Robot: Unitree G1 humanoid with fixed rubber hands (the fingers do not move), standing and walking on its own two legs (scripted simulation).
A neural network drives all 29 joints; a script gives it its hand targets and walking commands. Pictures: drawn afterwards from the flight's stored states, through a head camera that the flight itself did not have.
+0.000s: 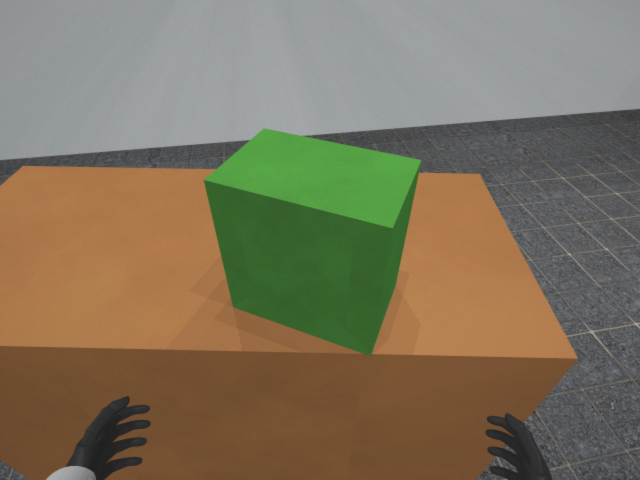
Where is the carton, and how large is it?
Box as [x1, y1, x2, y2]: [204, 128, 420, 355]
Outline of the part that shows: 264,128 204,179 232,304 234,307 370,355 395,285 420,160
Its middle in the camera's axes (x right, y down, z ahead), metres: -0.01 +0.00 +0.61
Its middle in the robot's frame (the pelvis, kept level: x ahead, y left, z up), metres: +0.47 +0.01 +0.06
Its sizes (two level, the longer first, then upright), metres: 0.254 0.164 0.266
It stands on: a pedestal, 0.70 m high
